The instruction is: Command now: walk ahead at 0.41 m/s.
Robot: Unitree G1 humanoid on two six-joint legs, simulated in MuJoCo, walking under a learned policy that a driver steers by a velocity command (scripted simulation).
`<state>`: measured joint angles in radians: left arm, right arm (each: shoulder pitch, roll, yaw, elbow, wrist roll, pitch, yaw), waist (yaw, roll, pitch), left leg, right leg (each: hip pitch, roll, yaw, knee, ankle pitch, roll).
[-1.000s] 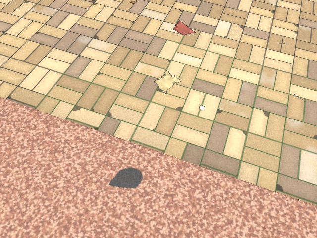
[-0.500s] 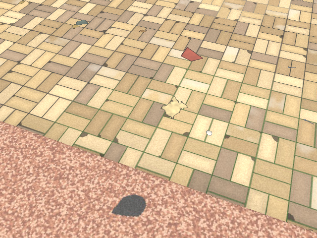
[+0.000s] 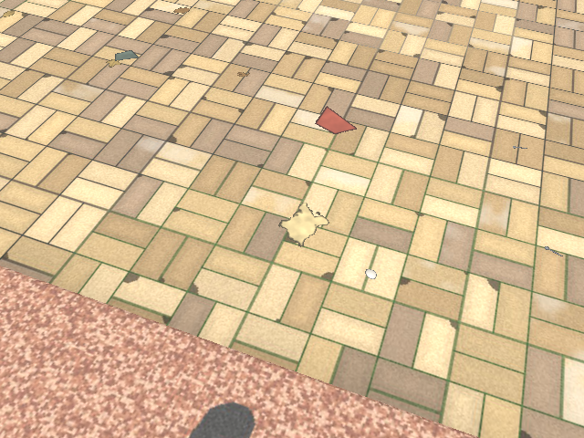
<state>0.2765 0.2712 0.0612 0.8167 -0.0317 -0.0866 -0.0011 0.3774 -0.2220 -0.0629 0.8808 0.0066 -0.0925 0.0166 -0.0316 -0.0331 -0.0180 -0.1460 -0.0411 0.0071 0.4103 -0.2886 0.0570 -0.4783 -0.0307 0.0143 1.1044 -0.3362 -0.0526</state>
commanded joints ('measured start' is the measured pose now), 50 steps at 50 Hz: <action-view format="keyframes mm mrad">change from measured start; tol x32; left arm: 1 -99 37 8 -91 12 -16 -20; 50 96 113 37 29 -9 41 11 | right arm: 1 38 -87 -5 -33 -1 2 -4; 50 -165 -97 -11 -116 -10 -19 23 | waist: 1 -10 110 67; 12 -20 128 133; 18 150 -229 -406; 28 18 -14 61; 42 25 -52 38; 45 -37 339 -331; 50 21 127 -16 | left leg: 1 198 255 -276 -242 239 159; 11 127 276 -130 -257 330 123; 15 156 235 -61 98 838 63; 17 -405 1 -27 808 1 -39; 19 -628 52 -138 1006 -187 -16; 34 -482 152 -40 204 506 -38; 41 -439 97 -4 133 200 9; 45 530 440 -591 -5 55 297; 50 47 318 -223 -213 156 167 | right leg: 1 -332 -80 15 -54 125 8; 13 -72 5 -38 -555 313 -25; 16 541 -52 45 -522 274 -125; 17 895 -325 543 -635 48 -286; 23 281 -181 279 -932 130 -177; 35 307 -131 64 -986 302 -140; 43 461 -146 58 -556 738 -107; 45 -143 101 11 89 -188 -15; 50 -149 -84 134 91 58 -5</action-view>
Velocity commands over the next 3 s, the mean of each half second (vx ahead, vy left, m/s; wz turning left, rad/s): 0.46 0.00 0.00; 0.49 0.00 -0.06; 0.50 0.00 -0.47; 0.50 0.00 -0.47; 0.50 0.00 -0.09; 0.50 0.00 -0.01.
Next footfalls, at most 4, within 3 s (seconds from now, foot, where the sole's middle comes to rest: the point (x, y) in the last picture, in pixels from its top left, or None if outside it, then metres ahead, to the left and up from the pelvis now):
0.32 right None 0.34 -0.15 -0.78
0.86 left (255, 397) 0.62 0.07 -0.78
1.54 right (376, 320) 0.93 -0.28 -0.94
1.92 left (336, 240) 1.24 -0.19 -0.94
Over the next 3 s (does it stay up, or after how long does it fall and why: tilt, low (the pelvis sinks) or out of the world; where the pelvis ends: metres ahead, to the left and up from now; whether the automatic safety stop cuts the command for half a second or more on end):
stays up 1.52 -0.54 -0.18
